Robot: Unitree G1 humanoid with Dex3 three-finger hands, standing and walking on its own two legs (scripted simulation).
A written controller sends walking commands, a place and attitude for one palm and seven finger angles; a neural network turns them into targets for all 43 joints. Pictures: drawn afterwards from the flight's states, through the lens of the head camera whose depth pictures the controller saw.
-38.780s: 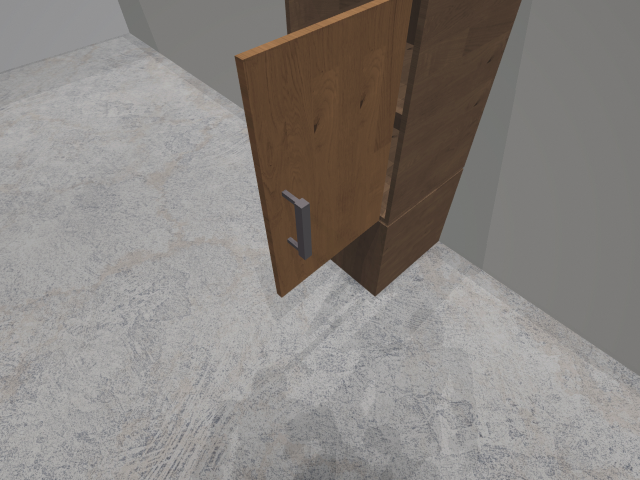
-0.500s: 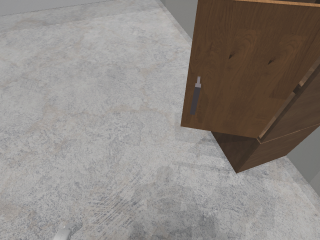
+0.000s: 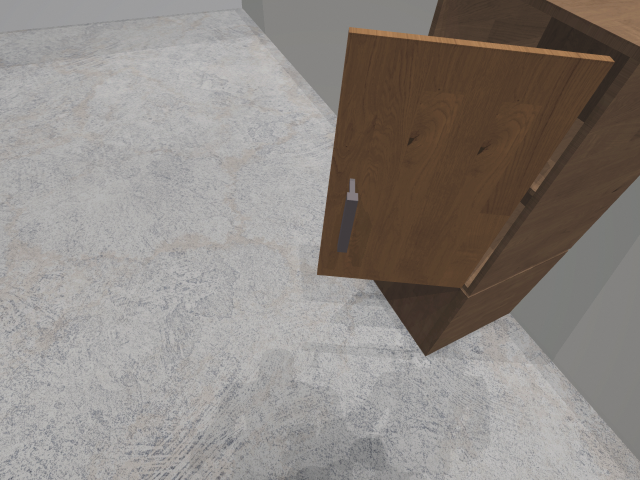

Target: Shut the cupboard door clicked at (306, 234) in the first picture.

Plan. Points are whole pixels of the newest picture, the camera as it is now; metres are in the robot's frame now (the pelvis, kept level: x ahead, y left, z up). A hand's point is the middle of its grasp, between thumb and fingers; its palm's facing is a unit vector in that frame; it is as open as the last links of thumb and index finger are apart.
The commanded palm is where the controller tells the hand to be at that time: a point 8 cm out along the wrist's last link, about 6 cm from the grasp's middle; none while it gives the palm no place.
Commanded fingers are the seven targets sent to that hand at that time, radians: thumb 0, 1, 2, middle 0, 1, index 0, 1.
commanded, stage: take the last steps up to it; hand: left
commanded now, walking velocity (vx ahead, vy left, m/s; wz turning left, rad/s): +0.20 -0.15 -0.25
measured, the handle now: (347, 216) +0.60 -0.03 -0.09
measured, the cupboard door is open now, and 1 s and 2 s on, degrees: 60 60 60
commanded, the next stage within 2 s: come to a stop and stand still in 0.38 s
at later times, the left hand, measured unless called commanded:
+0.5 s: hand (261, 465) +0.17 +0.08 -0.17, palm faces -0.09 -0.98 -0.18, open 7.3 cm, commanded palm none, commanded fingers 0.00 0.90 0.90 -0.20 -0.30 -0.20 -0.30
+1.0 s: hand (274, 459) +0.18 +0.07 -0.17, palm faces -0.06 -0.96 -0.27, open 7.3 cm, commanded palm none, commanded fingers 0.00 0.90 0.90 -0.20 -0.30 -0.20 -0.30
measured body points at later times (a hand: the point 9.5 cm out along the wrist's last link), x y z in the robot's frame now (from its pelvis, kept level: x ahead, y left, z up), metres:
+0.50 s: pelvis +0.09 -0.09 +0.00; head +0.12 -0.09 +0.45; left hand +0.18 +0.14 -0.15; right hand +0.10 -0.36 -0.14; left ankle +0.11 +0.01 -0.69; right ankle +0.06 -0.18 -0.74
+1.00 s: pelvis +0.13 -0.13 +0.00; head +0.16 -0.14 +0.45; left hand +0.18 +0.12 -0.15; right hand +0.18 -0.38 -0.16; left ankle +0.13 -0.01 -0.71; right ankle +0.09 -0.24 -0.74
